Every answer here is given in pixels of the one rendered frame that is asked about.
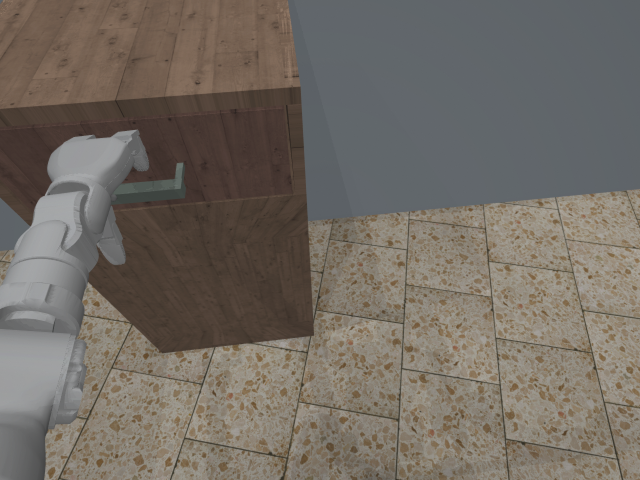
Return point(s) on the cabinet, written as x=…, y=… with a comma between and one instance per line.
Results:
x=197, y=275

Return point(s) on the robot left forearm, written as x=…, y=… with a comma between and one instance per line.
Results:
x=46, y=279

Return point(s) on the left robot hand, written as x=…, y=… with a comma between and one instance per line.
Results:
x=107, y=161

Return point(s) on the drawer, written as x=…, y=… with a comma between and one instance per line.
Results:
x=228, y=154

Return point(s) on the handle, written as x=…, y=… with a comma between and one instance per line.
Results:
x=152, y=190

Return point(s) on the left robot upper arm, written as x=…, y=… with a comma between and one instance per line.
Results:
x=41, y=384

